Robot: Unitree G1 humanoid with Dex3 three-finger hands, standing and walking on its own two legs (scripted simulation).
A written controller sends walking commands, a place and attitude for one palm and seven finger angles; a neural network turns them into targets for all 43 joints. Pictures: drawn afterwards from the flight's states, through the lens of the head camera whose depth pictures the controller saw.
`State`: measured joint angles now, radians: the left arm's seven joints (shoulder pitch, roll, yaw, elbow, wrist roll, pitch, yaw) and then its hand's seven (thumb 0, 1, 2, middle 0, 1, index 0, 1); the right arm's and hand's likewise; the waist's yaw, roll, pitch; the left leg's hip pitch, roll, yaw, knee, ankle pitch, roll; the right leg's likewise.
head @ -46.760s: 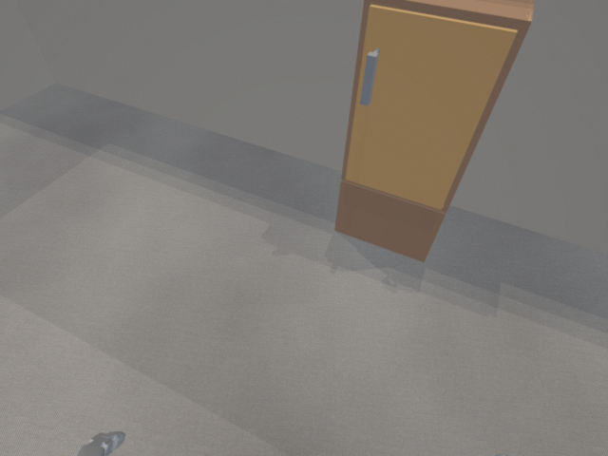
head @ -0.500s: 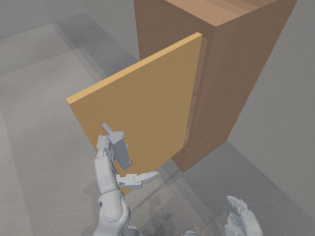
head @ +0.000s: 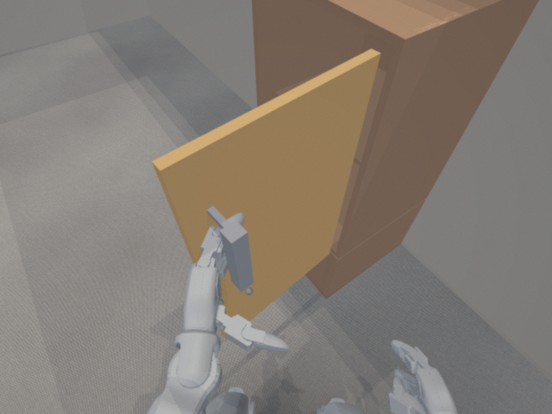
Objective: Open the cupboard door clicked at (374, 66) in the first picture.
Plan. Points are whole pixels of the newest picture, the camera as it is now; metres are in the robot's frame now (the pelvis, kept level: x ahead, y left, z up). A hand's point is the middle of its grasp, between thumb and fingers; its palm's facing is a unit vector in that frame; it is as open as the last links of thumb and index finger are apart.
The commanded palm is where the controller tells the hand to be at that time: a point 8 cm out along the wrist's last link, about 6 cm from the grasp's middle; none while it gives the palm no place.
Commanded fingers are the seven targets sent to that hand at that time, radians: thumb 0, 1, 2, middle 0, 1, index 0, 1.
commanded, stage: slide the hand sideways off the handle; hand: left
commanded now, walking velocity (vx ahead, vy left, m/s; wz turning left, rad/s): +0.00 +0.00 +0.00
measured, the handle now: (229, 249) +0.34 +0.09 +0.05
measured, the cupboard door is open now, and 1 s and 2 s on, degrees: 96 98 98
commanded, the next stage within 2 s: draw the hand back to the body in 1.08 s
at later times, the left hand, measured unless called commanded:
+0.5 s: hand (229, 322) +0.23 +0.08 +0.06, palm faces -0.08 -1.00 +0.01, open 16.2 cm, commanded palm +0.21 +0.13 +0.06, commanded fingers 0.00 -0.50 0.30 -0.15 -0.30 -0.15 -0.30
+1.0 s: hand (192, 350) +0.20 +0.12 +0.05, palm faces -0.02 -1.00 -0.02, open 16.2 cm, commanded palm +0.16 +0.18 +0.06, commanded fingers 0.00 -0.50 0.30 -0.15 -0.30 -0.15 -0.30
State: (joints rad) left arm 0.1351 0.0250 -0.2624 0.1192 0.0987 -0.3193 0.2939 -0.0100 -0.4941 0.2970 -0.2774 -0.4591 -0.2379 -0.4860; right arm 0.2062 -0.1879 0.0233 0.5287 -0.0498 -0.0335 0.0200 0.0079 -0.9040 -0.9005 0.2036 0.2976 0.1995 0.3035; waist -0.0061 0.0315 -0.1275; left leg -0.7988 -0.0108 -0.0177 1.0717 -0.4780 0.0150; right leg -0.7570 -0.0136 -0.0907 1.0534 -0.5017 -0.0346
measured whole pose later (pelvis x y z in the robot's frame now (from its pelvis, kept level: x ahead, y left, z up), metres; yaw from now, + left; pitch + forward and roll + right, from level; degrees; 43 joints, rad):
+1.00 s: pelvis +0.01 -0.01 -0.02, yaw -1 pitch +14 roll -1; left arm 0.63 0.15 -0.05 -0.27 -0.15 -0.37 -0.10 -0.01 -0.50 0.30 -0.15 -0.30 -0.17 -0.31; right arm 0.25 -0.21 0.00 0.40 0.01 -0.05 -0.02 0.01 -0.90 -0.90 0.20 0.30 0.20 0.30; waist 0.01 0.04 -0.15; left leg -0.86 0.01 -0.03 1.16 -0.54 0.00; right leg -0.82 0.01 -0.10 1.14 -0.56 -0.05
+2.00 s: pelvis +0.03 +0.02 +0.05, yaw -1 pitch +2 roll -2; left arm 0.66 0.32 0.13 -0.50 -0.04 -0.01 0.13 -0.01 -0.06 0.49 -0.17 -0.30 -0.17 -0.30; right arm 0.27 -0.22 0.06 0.49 0.02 -0.10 -0.11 0.01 -0.90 -0.90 0.20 0.30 0.20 0.30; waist 0.05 0.06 -0.08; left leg -0.39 -0.01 0.01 0.75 -0.40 0.04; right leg -0.34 0.00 -0.06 0.69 -0.39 0.01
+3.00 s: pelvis +0.03 +0.00 +0.08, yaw -3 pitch -3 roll -1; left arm 0.46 0.35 0.37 -0.37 -0.06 -0.12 0.11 0.02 0.89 0.89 -0.21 -0.30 -0.21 -0.30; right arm 0.16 -0.23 0.02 0.62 0.00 -0.06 -0.08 0.01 -0.90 -0.90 0.20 0.30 0.20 0.30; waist 0.04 0.08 0.02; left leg -0.15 0.02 0.02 0.44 -0.25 0.01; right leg -0.10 0.04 -0.04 0.37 -0.22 -0.03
